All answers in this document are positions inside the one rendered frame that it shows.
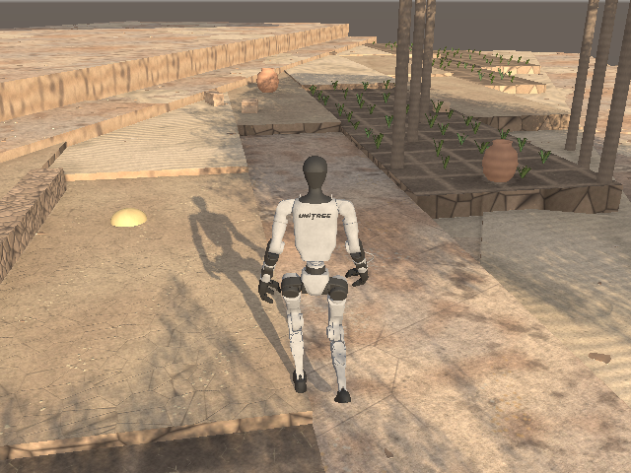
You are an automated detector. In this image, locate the robot left forearm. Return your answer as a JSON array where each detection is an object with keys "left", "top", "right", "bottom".
[{"left": 260, "top": 239, "right": 279, "bottom": 283}]

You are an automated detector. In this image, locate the robot right upper arm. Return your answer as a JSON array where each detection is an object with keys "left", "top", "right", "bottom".
[{"left": 336, "top": 199, "right": 361, "bottom": 253}]

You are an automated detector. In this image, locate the right robot hand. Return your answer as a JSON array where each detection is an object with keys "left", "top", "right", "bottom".
[{"left": 345, "top": 268, "right": 369, "bottom": 287}]

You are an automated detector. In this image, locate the robot right forearm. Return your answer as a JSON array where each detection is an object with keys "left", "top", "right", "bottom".
[{"left": 350, "top": 239, "right": 368, "bottom": 273}]

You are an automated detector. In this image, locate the robot left shin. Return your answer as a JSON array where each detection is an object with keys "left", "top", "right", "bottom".
[{"left": 287, "top": 314, "right": 304, "bottom": 380}]

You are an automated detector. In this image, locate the robot left thigh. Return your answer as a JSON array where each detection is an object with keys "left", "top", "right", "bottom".
[{"left": 281, "top": 273, "right": 304, "bottom": 331}]

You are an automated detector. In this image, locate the left robot hand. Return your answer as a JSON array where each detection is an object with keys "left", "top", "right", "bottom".
[{"left": 258, "top": 280, "right": 281, "bottom": 304}]

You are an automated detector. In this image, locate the robot left upper arm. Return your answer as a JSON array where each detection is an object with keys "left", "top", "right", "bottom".
[{"left": 268, "top": 199, "right": 295, "bottom": 254}]

